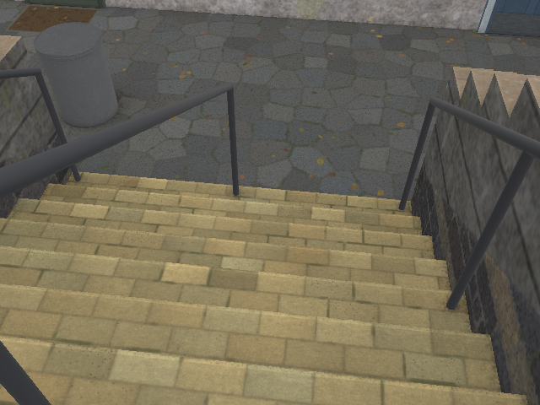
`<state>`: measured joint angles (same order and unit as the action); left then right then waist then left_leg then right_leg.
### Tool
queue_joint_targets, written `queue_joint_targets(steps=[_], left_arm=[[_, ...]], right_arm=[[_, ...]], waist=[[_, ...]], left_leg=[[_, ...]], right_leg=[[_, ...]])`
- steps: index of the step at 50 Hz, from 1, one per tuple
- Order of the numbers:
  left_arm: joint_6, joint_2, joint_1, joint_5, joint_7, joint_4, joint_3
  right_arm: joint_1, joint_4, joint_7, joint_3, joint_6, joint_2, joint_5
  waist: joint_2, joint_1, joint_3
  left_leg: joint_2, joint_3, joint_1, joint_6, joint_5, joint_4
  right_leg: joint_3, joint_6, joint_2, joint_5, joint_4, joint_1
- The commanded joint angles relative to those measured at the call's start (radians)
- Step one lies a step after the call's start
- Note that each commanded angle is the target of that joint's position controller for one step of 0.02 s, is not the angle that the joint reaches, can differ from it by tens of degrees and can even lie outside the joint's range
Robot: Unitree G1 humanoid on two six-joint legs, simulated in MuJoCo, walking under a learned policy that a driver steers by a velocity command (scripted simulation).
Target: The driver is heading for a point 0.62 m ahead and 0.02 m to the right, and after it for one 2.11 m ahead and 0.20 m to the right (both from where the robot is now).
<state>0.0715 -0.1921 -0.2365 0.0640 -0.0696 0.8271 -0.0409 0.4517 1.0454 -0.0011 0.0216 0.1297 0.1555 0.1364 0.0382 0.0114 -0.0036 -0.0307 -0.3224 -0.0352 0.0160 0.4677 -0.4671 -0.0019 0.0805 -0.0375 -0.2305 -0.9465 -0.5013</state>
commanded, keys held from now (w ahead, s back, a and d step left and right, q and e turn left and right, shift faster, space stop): w+e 0.18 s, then w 0.56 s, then w+q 0.16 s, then q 0.10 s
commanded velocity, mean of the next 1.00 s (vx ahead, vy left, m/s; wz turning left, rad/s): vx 0.49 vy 0.00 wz -0.16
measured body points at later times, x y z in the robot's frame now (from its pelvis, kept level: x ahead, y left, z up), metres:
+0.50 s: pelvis +0.23 +0.00 -0.17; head +0.23 +0.00 +0.28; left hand +0.19 +0.23 -0.31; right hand +0.27 -0.24 -0.30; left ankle +0.29 +0.09 -0.90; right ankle +0.06 -0.12 -0.64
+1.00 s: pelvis +0.43 -0.11 -0.28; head +0.45 -0.12 +0.17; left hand +0.68 +0.02 -0.38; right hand +0.22 -0.21 -0.41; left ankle +0.30 +0.09 -0.90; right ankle +0.58 -0.28 -1.00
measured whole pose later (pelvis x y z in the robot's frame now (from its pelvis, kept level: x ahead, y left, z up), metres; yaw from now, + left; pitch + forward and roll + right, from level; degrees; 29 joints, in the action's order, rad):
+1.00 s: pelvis +0.43 -0.11 -0.28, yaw -7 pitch +1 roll +4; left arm 0.04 -0.21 -0.04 0.08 -0.08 0.81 0.07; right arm 0.71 1.08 0.01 -0.06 0.09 0.07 0.10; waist 0.07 0.22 0.02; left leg -0.03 0.02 0.26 -0.04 0.90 -1.15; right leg 0.03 0.03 -0.13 0.48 -0.38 -0.49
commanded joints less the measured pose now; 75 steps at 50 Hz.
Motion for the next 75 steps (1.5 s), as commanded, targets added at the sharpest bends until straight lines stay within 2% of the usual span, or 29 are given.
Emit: queue_joint_targets(steps=[1,2,3,4,6,9,12,16,18,20,22,23,24,27,29,32,36,40,42,45,50,52,53,55,56,59,61,65,75], left_arm=[[0.042,-0.095,-0.334,-0.007,0.021,0.038,-0.048],[0.062,-0.152,-0.314,-0.015,0.039,0.040,-0.075],[0.074,-0.199,-0.412,0.019,0.075,0.079,-0.078],[0.094,-0.250,-0.551,0.021,0.074,0.122,-0.074],[0.128,-0.140,-0.420,-0.019,0.034,0.150,-0.064],[0.063,-0.009,-0.148,0.001,0.022,0.087,0.011],[0.056,-0.100,-0.132,0.026,0.053,0.060,0.011],[0.074,-0.012,-0.495,-0.040,0.119,0.143,0.035],[0.040,-0.138,-0.382,0.022,0.062,0.115,0.037],[0.038,-0.131,-0.295,0.032,0.023,0.063,0.048],[0.031,-0.204,-0.184,-0.016,-0.020,0.047,0.038],[0.037,-0.051,-0.459,-0.005,-0.063,0.141,0.052],[0.031,-0.062,-0.526,-0.011,-0.074,0.108,0.048],[-0.015,-0.074,-0.307,0.004,0.016,0.003,0.069],[-0.040,-0.008,-0.264,0.019,0.037,-0.016,0.098],[-0.037,-0.023,-0.143,0.028,-0.005,-0.014,0.092],[-0.019,-0.105,-0.126,0.061,-0.046,-0.002,0.061],[-0.009,-0.014,0.188,0.066,0.009,-0.065,0.101],[-0.013,-0.032,0.199,0.063,-0.012,-0.024,0.105],[-0.032,-0.059,0.237,0.023,-0.044,-0.073,0.104],[-0.011,-0.121,0.102,0.000,0.014,0.014,0.055],[-0.002,-0.304,-0.319,0.018,0.050,0.096,-0.052],[0.003,-0.363,-0.366,0.025,0.004,0.126,-0.062],[-0.010,-0.296,-0.299,0.041,-0.005,0.070,-0.055],[-0.012,-0.283,-0.190,0.007,-0.019,0.038,-0.043],[0.024,-0.231,-0.108,0.042,-0.010,0.029,-0.023],[0.052,-0.103,-0.083,0.019,0.043,0.012,0.001],[0.040,-0.102,-0.139,0.042,0.096,0.027,0.011],[0.032,-0.152,-0.225,0.014,0.135,0.111,-0.054]], right_arm=[[-0.094,-0.074,0.019,0.068,0.004,0.268,0.003],[-0.122,-0.080,0.003,0.077,-0.004,0.270,-0.046],[-0.074,-0.115,-0.023,0.052,-0.011,0.160,0.002],[-0.122,-0.213,-0.060,0.004,0.014,0.024,-0.041],[-0.438,-0.365,-0.046,0.026,0.020,0.126,-0.128],[-0.220,-0.301,-0.008,-0.003,-0.024,0.081,-0.049],[0.012,-0.221,-0.057,-0.038,-0.033,0.018,-0.038],[-0.442,-0.317,-0.072,-0.048,-0.038,0.091,-0.040],[-0.389,-0.320,-0.078,-0.048,-0.066,0.074,-0.063],[-0.231,-0.291,-0.068,-0.026,-0.074,0.115,-0.051],[0.273,-0.118,-0.043,0.044,-0.065,0.262,-0.056],[0.447,-0.052,-0.067,0.073,-0.062,0.340,-0.029],[0.279,-0.103,-0.103,0.063,-0.071,0.361,-0.018],[0.010,-0.149,-0.098,-0.004,-0.069,0.126,-0.049],[-0.052,-0.134,-0.054,-0.047,-0.029,-0.004,-0.029],[0.032,-0.092,-0.013,-0.046,0.031,0.040,-0.052],[0.027,-0.068,-0.031,-0.050,0.027,0.140,-0.027],[0.503,0.134,0.049,-0.082,0.001,-0.020,-0.030],[0.423,0.088,0.027,-0.100,-0.016,-0.070,-0.040],[0.166,-0.013,-0.026,-0.061,-0.024,0.096,-0.003],[0.210,-0.007,0.021,-0.031,-0.063,0.129,-0.053],[0.371,0.028,-0.072,-0.050,-0.086,0.041,-0.011],[0.561,0.071,-0.094,-0.056,-0.080,-0.058,-0.085],[0.188,-0.115,-0.101,-0.033,-0.063,0.056,-0.124],[0.094,-0.163,-0.078,-0.025,-0.050,0.055,-0.117],[0.111,-0.166,-0.055,-0.028,-0.048,-0.021,-0.124],[0.166,-0.148,-0.058,-0.029,-0.071,-0.005,-0.075],[0.001,-0.218,-0.089,-0.010,-0.092,0.052,-0.070],[-0.299,-0.382,-0.039,0.002,-0.115,0.055,-0.060]], waist=[[-0.070,-0.166,-0.013],[0.007,-0.192,-0.023],[0.238,-0.145,0.092],[0.102,-0.162,0.243],[-0.003,-0.202,-0.075],[-0.035,0.012,-0.041],[0.006,0.102,-0.001],[-0.061,-0.221,-0.024],[0.059,-0.128,-0.060],[0.015,-0.013,-0.104],[-0.118,0.225,-0.032],[-0.328,0.131,0.221],[-0.224,0.025,0.302],[-0.036,-0.006,-0.005],[-0.022,-0.083,-0.131],[-0.100,0.021,-0.093],[-0.075,-0.035,-0.025],[-0.096,0.216,-0.087],[-0.072,0.184,-0.142],[-0.131,0.095,-0.136],[-0.068,0.086,-0.113],[0.123,-0.065,0.227],[0.245,0.034,0.471],[0.109,-0.063,0.364],[0.079,-0.025,0.275],[0.050,0.101,-0.007],[0.031,0.104,-0.014],[0.003,0.023,-0.033],[0.051,-0.125,-0.016]], left_leg=[[-0.241,0.042,0.200,0.159,-1.088,-0.296],[-0.175,0.049,0.285,0.170,-0.878,-0.524],[0.005,0.073,0.622,0.043,-0.073,-1.041],[0.116,0.326,0.881,-0.005,0.221,-1.187],[0.007,0.507,1.101,-0.035,0.173,-1.101],[-0.045,0.435,0.812,-0.017,-0.089,-0.805],[0.019,0.206,0.313,-0.041,-0.473,-0.751],[-0.096,0.370,0.820,-0.011,-0.934,0.011],[-0.040,0.262,0.340,-0.010,-0.966,-0.102],[-0.027,0.258,0.072,-0.015,-0.780,-0.170],[-0.086,0.254,-0.190,0.055,-0.800,0.157],[-0.243,0.413,-0.541,0.302,-1.324,-0.258],[-0.352,0.620,-0.488,0.398,-1.278,-0.239],[-0.446,0.883,0.072,0.386,-0.042,0.106],[-0.326,0.738,0.415,0.309,-0.021,0.187],[-0.175,0.511,0.637,0.303,0.050,0.207],[-0.170,0.434,0.645,0.279,-0.164,0.020],[-0.288,0.798,-0.215,0.331,-0.080,-0.217],[-0.212,0.720,0.116,0.321,-0.028,-0.265],[-0.103,0.519,0.915,0.237,0.277,-0.137],[-0.073,0.543,0.443,0.076,0.041,-0.548],[-0.005,0.476,0.678,-0.080,0.094,-1.065],[0.038,0.376,0.875,-0.089,0.418,-1.571],[0.004,0.351,1.118,-0.072,0.430,-1.728],[-0.032,0.389,1.093,-0.073,0.323,-1.665],[-0.039,0.366,0.826,-0.037,0.132,-1.496],[-0.054,0.387,0.868,0.017,-0.220,-1.257],[-0.085,0.380,0.949,-0.009,-0.576,-0.775],[-0.004,0.220,0.766,0.039,-0.191,-0.329]], right_leg=[[-0.076,-0.015,0.085,-0.115,0.015,0.290],[-0.109,0.008,0.152,-0.120,0.354,0.365],[0.227,0.244,-0.017,0.535,0.288,0.691],[0.595,0.409,-0.193,0.948,0.347,0.890],[0.669,0.358,-0.289,0.587,0.342,0.563],[0.418,0.241,-0.136,0.441,0.351,0.052],[0.170,0.157,0.077,0.244,0.216,-0.411],[0.301,0.116,0.048,-0.201,-0.030,0.150],[0.361,0.161,0.038,-0.308,0.063,-0.288],[0.408,0.152,0.029,-0.366,-0.016,-0.446],[0.326,0.033,0.099,-0.243,-0.539,-0.272],[0.207,-0.031,0.248,-0.585,-1.128,-0.465],[0.157,-0.012,0.192,-0.557,-1.298,-0.652],[0.199,-0.032,-0.018,-0.133,-1.050,-0.826],[0.189,-0.008,-0.126,0.127,-0.660,-0.698],[0.029,-0.024,-0.107,0.396,-0.217,-0.414],[0.017,-0.020,-0.069,0.382,-0.317,-0.220],[0.200,-0.099,-0.160,0.518,0.114,-1.043],[0.125,-0.088,-0.161,0.726,0.250,-0.789],[-0.045,-0.076,-0.059,0.726,0.167,0.120],[-0.014,-0.037,-0.068,0.812,0.838,0.290],[0.040,0.140,-0.245,1.152,0.572,0.988],[0.045,0.232,-0.416,1.764,0.183,1.309],[0.076,0.199,-0.445,1.445,0.274,1.014],[0.145,0.242,-0.511,1.063,0.372,0.725],[-0.010,0.198,-0.469,0.932,0.569,0.138],[-0.062,0.182,-0.343,0.515,0.585,0.096],[-0.054,0.166,-0.389,0.257,0.640,0.156],[-0.044,0.143,-0.419,-0.156,0.718,0.342]])
Keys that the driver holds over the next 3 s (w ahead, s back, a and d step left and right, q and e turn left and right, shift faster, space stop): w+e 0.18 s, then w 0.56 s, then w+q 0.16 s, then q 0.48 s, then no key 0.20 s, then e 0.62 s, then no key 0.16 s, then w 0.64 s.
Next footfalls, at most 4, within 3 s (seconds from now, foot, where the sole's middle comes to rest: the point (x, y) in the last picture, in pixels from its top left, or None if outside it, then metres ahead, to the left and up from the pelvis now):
0.02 right None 0.05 -0.11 -0.76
0.44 left None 0.34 0.08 -0.94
1.02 right None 0.59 -0.28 -1.12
1.60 left None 0.60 -0.02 -1.12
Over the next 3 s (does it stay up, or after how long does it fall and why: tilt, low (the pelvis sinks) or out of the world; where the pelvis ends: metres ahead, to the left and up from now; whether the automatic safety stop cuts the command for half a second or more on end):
stays up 0.78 -0.20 -0.44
